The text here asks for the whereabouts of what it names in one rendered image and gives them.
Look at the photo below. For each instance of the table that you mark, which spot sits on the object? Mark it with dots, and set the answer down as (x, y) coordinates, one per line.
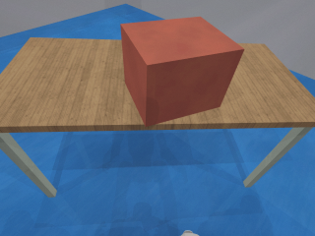
(78, 85)

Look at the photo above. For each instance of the carton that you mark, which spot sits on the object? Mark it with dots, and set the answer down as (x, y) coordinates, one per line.
(177, 67)

